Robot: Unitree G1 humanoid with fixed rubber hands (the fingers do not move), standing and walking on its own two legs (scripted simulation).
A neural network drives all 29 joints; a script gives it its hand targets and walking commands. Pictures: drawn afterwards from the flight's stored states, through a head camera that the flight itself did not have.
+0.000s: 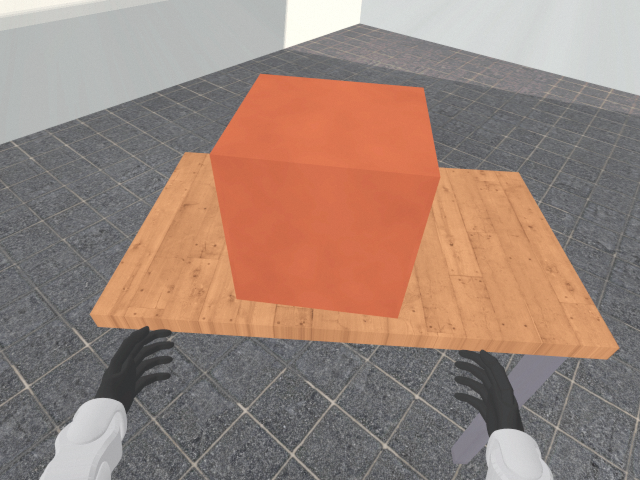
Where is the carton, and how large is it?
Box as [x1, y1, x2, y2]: [210, 74, 439, 318]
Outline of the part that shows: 260,74 210,153 210,159 236,298 397,318 439,179 439,172 423,88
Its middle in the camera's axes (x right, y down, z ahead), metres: +0.01 -0.07 +0.65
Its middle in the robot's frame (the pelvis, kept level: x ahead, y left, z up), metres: +0.53 +0.02 +0.08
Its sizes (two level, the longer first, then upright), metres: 0.279 0.265 0.288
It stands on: a table, 0.71 m high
